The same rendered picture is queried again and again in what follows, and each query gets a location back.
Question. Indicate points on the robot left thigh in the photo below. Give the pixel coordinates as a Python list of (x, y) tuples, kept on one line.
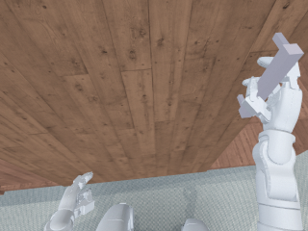
[(119, 217)]

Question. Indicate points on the right robot hand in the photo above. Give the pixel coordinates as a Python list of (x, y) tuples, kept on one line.
[(284, 102)]

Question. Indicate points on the right robot forearm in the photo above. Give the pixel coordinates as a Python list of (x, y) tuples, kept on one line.
[(276, 186)]

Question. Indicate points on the left robot forearm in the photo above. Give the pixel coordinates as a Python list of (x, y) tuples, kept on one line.
[(62, 220)]

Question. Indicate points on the robot thigh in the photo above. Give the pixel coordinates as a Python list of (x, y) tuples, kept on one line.
[(193, 224), (119, 217)]

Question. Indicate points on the robot right thigh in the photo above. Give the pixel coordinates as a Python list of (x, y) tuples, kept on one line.
[(193, 224)]

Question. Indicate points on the left robot hand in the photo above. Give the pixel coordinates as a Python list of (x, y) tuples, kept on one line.
[(75, 200)]

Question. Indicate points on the handle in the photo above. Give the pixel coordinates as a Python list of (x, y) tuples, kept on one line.
[(284, 60)]

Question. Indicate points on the wardrobe door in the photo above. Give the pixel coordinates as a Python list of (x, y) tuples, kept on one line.
[(131, 89), (13, 175)]

